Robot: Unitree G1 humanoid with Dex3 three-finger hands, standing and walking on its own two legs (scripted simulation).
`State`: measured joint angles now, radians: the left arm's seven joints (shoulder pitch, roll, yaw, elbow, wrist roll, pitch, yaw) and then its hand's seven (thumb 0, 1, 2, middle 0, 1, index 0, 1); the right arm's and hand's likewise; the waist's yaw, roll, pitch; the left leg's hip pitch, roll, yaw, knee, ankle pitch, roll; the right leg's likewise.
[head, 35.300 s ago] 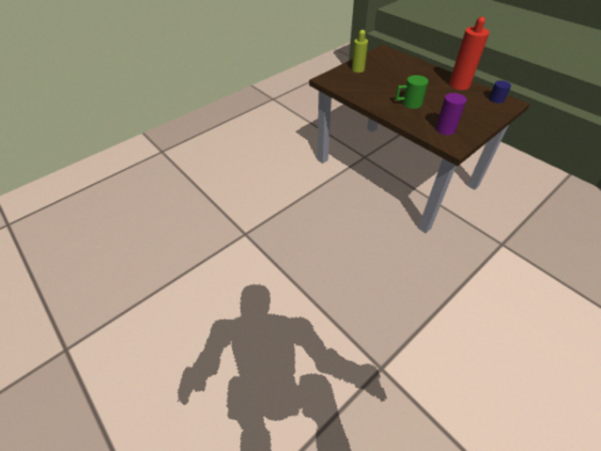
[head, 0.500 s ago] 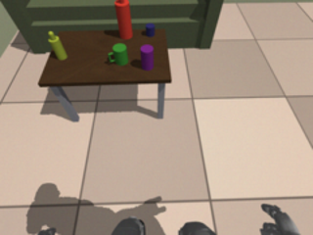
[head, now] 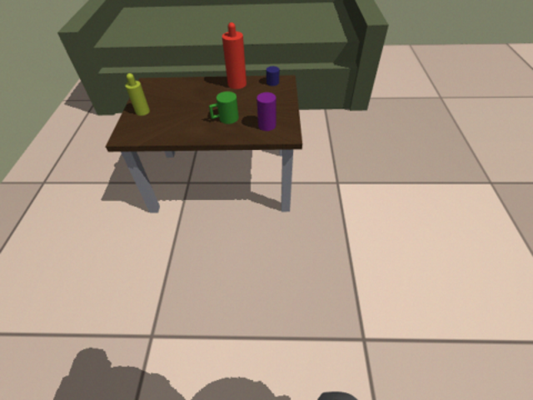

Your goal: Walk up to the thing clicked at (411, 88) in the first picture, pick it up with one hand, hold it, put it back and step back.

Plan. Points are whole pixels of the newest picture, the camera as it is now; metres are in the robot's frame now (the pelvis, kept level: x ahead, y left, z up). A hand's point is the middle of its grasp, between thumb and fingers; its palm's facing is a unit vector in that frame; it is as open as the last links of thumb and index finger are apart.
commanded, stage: step back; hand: left
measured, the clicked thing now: (223, 108) +1.16 +0.18 -0.27
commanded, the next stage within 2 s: stand in 0.78 s
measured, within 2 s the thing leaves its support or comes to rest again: neither
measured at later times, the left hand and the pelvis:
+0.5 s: hand out of the picture +0.10 +0.27 -0.15, palm faces +0.00 -0.94 -0.35, open 7.4 cm; pelvis +0.04 +0.01 +0.00, yaw -1 degrees
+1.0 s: hand (123, 399) +0.16 +0.26 -0.13, palm faces -0.04 -0.94 -0.34, open 7.3 cm; pelvis +0.05 +0.01 +0.02, yaw -2 degrees
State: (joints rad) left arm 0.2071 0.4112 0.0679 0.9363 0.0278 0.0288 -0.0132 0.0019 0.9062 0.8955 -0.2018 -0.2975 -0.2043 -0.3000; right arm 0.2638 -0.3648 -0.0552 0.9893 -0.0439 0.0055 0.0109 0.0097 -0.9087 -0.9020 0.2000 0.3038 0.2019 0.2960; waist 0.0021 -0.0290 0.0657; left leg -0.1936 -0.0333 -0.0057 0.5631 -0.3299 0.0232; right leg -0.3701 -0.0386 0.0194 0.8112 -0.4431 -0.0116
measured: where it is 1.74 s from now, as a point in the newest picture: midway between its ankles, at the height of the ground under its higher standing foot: outside the picture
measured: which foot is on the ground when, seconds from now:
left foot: down 0.00-1.00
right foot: down 0.00-1.00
